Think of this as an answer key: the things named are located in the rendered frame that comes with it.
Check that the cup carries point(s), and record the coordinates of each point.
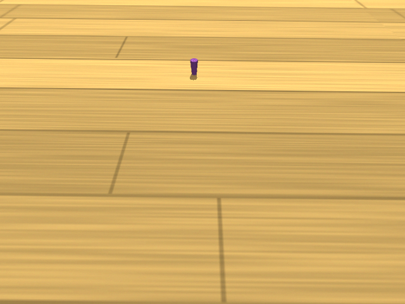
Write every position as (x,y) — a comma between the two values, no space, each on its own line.
(194,62)

